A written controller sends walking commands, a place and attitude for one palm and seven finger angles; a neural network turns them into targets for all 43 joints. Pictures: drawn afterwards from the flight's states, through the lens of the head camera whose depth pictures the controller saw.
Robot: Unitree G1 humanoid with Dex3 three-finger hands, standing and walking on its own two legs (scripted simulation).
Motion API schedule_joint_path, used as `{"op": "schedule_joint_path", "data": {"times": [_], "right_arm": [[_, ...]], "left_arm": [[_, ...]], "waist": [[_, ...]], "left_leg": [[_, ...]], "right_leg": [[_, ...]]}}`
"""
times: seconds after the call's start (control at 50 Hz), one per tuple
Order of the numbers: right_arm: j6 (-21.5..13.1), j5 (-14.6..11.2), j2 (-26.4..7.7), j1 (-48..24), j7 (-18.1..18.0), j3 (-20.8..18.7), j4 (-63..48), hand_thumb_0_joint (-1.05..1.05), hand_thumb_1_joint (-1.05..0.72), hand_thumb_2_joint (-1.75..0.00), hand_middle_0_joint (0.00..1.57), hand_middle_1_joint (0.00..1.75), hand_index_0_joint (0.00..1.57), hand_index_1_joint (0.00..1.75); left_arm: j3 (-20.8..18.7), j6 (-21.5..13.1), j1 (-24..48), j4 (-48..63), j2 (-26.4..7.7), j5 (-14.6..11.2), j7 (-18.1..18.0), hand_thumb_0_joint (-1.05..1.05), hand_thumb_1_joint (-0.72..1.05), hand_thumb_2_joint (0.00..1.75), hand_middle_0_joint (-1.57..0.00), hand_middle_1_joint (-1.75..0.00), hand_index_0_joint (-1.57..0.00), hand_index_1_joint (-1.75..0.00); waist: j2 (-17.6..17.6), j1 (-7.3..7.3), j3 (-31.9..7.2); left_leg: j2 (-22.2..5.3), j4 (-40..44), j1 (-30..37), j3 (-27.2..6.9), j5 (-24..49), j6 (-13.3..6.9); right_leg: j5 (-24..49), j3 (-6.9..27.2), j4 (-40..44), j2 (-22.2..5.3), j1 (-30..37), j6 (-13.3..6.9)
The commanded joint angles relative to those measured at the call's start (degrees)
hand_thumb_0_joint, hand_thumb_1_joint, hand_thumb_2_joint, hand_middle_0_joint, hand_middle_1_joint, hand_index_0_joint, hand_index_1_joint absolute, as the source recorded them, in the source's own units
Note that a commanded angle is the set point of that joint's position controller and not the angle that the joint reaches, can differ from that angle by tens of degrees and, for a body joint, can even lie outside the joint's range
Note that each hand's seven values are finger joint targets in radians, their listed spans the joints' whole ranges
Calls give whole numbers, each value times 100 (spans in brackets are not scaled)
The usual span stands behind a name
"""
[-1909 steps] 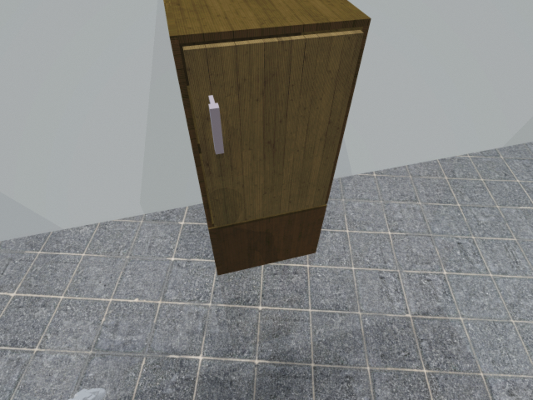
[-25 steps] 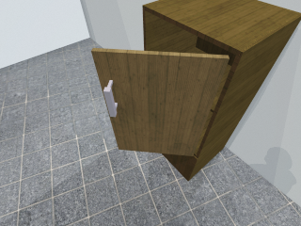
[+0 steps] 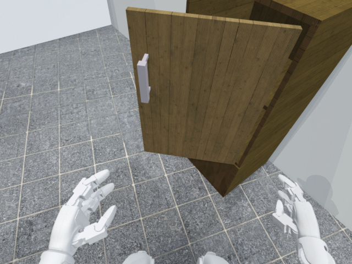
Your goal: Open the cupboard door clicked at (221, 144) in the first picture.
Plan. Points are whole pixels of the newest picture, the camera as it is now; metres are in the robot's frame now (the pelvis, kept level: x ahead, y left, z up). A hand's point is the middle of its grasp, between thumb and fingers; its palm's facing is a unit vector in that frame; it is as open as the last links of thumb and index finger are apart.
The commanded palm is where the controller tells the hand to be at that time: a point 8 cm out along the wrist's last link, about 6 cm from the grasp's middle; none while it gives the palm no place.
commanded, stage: raise the hand with hooked fingers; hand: left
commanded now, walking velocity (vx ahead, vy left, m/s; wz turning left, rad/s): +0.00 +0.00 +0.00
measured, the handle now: (145, 78) +0.57 +0.14 +0.09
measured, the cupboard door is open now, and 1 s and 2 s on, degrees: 44 44 44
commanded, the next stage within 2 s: move the hooked fingers beside the handle in 1.66 s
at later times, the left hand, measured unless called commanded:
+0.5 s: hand (68, 188) +0.24 +0.24 +0.06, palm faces -0.03 -1.00 -0.05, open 11.7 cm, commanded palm +0.22 +0.29 +0.07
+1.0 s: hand (43, 158) +0.28 +0.29 +0.11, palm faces +0.00 -1.00 -0.06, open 13.9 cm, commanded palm +0.26 +0.34 +0.11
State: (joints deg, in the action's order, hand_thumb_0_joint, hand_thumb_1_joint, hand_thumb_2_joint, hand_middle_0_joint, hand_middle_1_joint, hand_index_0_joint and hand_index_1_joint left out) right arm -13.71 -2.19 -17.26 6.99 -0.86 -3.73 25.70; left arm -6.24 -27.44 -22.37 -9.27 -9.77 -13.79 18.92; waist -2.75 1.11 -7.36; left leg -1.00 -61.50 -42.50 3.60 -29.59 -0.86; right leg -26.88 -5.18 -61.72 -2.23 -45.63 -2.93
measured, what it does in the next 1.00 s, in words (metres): stands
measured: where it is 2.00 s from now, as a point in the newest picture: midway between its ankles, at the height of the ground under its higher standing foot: outside the picture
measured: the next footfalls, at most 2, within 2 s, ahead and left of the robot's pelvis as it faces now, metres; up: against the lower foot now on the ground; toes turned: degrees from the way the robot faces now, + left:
none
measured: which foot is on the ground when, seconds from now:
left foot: down 0.00-1.00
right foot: down 0.00-1.00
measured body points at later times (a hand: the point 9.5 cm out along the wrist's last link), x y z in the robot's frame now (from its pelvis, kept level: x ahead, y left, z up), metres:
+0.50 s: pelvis +0.00 +0.03 +0.02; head +0.06 +0.04 +0.46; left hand +0.24 +0.29 +0.07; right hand +0.14 -0.22 -0.06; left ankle +0.01 +0.11 -0.66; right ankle +0.04 -0.09 -0.66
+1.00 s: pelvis +0.02 +0.03 +0.03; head +0.06 +0.04 +0.48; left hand +0.28 +0.34 +0.11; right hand +0.20 -0.20 -0.04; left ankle +0.01 +0.11 -0.66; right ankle +0.04 -0.09 -0.66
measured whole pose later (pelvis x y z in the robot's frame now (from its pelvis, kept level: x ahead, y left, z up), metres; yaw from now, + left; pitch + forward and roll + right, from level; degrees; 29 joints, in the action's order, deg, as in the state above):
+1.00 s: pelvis +0.02 +0.03 +0.03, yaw +1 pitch +8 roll -2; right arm -14.2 -2.1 -15.0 14.1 -3.8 4.4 32.5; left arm -21.5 -14.2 -2.3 -17.2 -22.2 -19.1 27.6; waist 1.5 0.5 -4.3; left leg -0.6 -50.9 -33.2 1.7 -26.0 -2.6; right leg -21.2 -7.0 -46.5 -1.6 -33.4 -0.5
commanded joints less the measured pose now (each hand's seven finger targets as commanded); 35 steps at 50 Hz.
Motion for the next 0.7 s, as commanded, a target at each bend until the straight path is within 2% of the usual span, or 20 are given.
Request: {"op": "schedule_joint_path", "data": {"times": [0.0, 0.04, 0.08, 0.1, 0.12, 0.18, 0.2, 0.24, 0.3, 0.32, 0.34, 0.38, 0.4, 0.42, 0.48, 0.5, 0.58, 0.6, 0.66, 0.68], "right_arm": [[-143, 93, -416, 336, -152, 35, -733, 0, -90, -90, 20, 30, 20, 30], [-196, 101, -395, 385, -197, 124, -597, 0, -90, -90, 20, 30, 20, 30], [-262, 73, -454, 396, -252, 190, -458, 0, -90, -90, 20, 30, 20, 30], [-267, 52, -507, 373, -292, 227, -387, 0, -90, -90, 20, 30, 20, 30], [-295, 29, -521, 357, -309, 239, -387, 0, -90, -90, 20, 30, 20, 30], [-324, -34, -494, 312, -357, 250, -433, 0, -90, -90, 20, 30, 20, 30], [-316, -34, -503, 270, -366, 271, -433, 0, -90, -90, 20, 30, 20, 30], [-323, -12, -433, 249, -362, 282, -428, 0, -90, -90, 20, 30, 20, 30], [-341, 39, -412, 249, -353, 293, -358, 0, -90, -90, 20, 30, 20, 30], [-361, 35, -430, 298, -337, 287, -352, 0, -90, -90, 20, 30, 20, 30], [-381, 43, -448, 338, -324, 276, -324, 0, -90, -90, 20, 30, 20, 30], [-431, 39, -498, 428, -305, 262, -293, 0, -90, -90, 20, 30, 20, 30], [-448, 50, -544, 433, -315, 260, -288, 0, -90, -90, 20, 30, 20, 30], [-465, 43, -573, 492, -307, 256, -294, 0, -90, -90, 20, 30, 20, 30], [-510, 23, -617, 607, -315, 204, -248, 0, -90, -90, 20, 30, 20, 30], [-495, 24, -648, 628, -322, 216, -224, 0, -90, -90, 20, 30, 20, 30], [-509, 19, -654, 703, -310, 199, -185, 0, -90, -90, 20, 30, 20, 30], [-482, 32, -684, 726, -308, 202, -182, 0, -90, -90, 20, 30, 20, 30], [-434, 5, -673, 725, -312, 214, -153, 0, -90, -90, 20, 30, 20, 30], [-426, -2, -683, 702, -314, 227, -155, 0, -90, -90, 20, 30, 20, 30]], "left_arm": [[-372, -529, 1182, 2921, -937, -60, -449, 0, 36, 67, -24, -64, -24, -64], [-89, -523, 1127, 2792, -759, 41, -438, 0, 32, 65, -24, -68, -24, -68], [-48, -382, 1333, 2344, -830, 13, -305, 0, 27, 63, -25, -70, -25, -70], [-114, -218, 1362, 1932, -952, -15, -165, 0, 25, 62, -25, -72, -25, -72], [-210, -91, 1443, 1919, -1056, -41, -61, 0, 22, 61, -25, -74, -25, -74], [-596, 479, 1014, 1627, -1209, -236, 113, 0, 15, 58, -25, -78, -25, -78], [-806, 667, 897, 1441, -1342, -303, 146, 0, 13, 57, -25, -80, -25, -80], [-1001, 815, 922, 1668, -1368, -404, 82, 0, 8, 55, -26, -82, -26, -82], [-1206, 777, 921, 1501, -1422, -492, -43, 0, 1, 52, -26, -87, -26, -87], [-1177, 678, 1033, 1585, -1401, -477, -59, 0, -1, 51, -27, -88, -27, -88], [-1176, 616, 998, 1518, -1392, -451, -66, 0, -3, 50, -27, -90, -27, -90], [-1083, 489, 1144, 1536, -1373, -409, -55, 0, -8, 48, -27, -93, -27, -93], [-1175, 467, 1259, 1487, -1511, -425, -16, 0, -10, 47, -27, -94, -27, -94], [-1145, 432, 1298, 1562, -1527, -399, 21, 0, -13, 46, -27, -96, -27, -96], [-1237, 445, 1274, 1483, -1556, -455, 88, 0, -20, 43, -28, -100, -28, -100], [-1306, 483, 1366, 1372, -1672, -476, 127, 0, -22, 42, -28, -102, -28, -102], [-1398, 506, 1510, 1605, -1769, -464, 127, 0, -31, 38, -29, -108, -29, -108], [-1504, 558, 1580, 1510, -1910, -467, 139, 0, -34, 37, -29, -110, -29, -110], [-1515, 622, 1695, 1316, -1832, -533, 210, 0, -41, 34, -29, -114, -29, -114], [-1532, 643, 1804, 1269, -1869, -548, 252, 0, -43, 33, -29, -115, -29, -115]], "waist": [[779, -255, -1148], [961, -377, -982], [715, -512, -686], [559, -510, -479], [647, -447, -705], [478, -194, -1088], [453, -87, -1058], [477, -18, -1264], [239, 21, -965], [225, -26, -909], [424, -21, -870], [519, -108, -811], [523, -74, -756], [657, -92, -915], [592, -124, -1004], [597, -115, -868], [998, -84, -1076], [954, -82, -980], [790, -125, -910], [867, -128, -859]], "left_leg": [[112, 686, 397, -469, 1192, -99], [71, 707, 465, -579, 1167, -80], [53, 738, 197, -659, 709, -74], [51, 738, 41, -699, 567, -75], [79, 790, 41, -702, 484, -64], [128, 1069, 152, -678, 583, -48], [123, 1176, 198, -711, 727, -33], [125, 1301, 347, -689, 1026, -19], [108, 1406, 274, -715, 1179, 8], [94, 1450, 320, -709, 1144, 11], [95, 1468, 361, -678, 1119, 14], [88, 1512, 451, -676, 1038, 16], [86, 1534, 474, -722, 1121, 36], [79, 1568, 620, -717, 1192, 40], [75, 1590, 783, -693, 1381, 46], [64, 1626, 781, -745, 1497, 73], [14, 1714, 1256, -783, 2154, 163], [19, 1698, 1263, -781, 2285, 165], [1, 1765, 1336, -774, 2339, 186], [9, 1792, 1337, -750, 2234, 177]], "right_leg": [[741, 545, 976, 207, 685, 106], [710, 389, 952, 239, 428, 97], [222, 347, 1093, 257, 275, 139], [54, 357, 1131, 293, 251, 122], [-64, 371, 1167, 262, 365, 137], [-54, 353, 1387, 228, 923, 162], [87, 269, 1373, 263, 1053, 131], [391, 214, 1403, 230, 1306, 151], [478, 153, 1437, 263, 1354, 129], [446, 135, 1456, 258, 1268, 143], [420, 143, 1456, 251, 1219, 132], [366, 125, 1486, 242, 1113, 139], [445, 95, 1429, 265, 1146, 93], [512, 89, 1432, 261, 1145, 99], [735, 81, 1500, 250, 1231, 132], [840, 60, 1476, 284, 1279, 92], [1249, 2, 1470, 274, 1372, 103], [1377, 11, 1472, 306, 1402, 86], [1450, -7, 1569, 311, 1448, 124], [1418, 8, 1607, 304, 1462, 122]]}}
